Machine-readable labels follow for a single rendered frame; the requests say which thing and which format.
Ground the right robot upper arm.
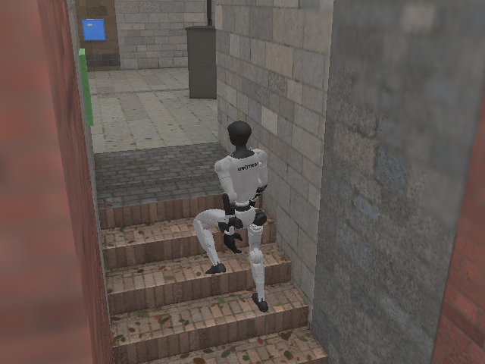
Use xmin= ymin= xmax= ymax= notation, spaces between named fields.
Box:
xmin=252 ymin=149 xmax=268 ymax=187

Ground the left robot shin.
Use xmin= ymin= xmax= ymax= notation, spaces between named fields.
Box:
xmin=193 ymin=219 xmax=220 ymax=266

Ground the robot right forearm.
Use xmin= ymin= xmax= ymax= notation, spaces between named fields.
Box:
xmin=250 ymin=185 xmax=267 ymax=202

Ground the robot left thigh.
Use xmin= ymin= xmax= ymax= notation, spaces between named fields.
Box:
xmin=195 ymin=209 xmax=239 ymax=233

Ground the robot left hand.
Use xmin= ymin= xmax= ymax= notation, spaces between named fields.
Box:
xmin=224 ymin=233 xmax=243 ymax=254

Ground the left robot upper arm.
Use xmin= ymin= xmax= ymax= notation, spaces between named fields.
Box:
xmin=214 ymin=157 xmax=237 ymax=203

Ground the robot left forearm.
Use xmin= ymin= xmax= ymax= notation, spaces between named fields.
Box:
xmin=222 ymin=193 xmax=236 ymax=235

